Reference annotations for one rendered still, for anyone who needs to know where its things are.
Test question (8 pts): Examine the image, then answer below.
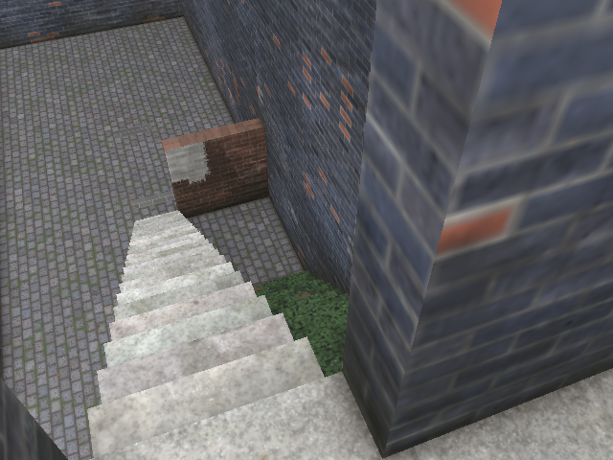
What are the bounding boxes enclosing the stairs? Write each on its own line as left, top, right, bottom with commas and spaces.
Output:
87, 210, 324, 458

